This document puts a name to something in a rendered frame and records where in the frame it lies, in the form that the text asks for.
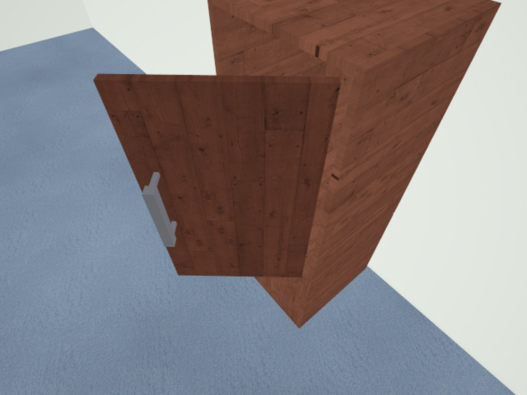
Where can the handle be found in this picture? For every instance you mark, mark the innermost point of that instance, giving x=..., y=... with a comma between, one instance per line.
x=158, y=212

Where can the cupboard door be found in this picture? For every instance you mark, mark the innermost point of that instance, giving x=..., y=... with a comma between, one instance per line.
x=240, y=158

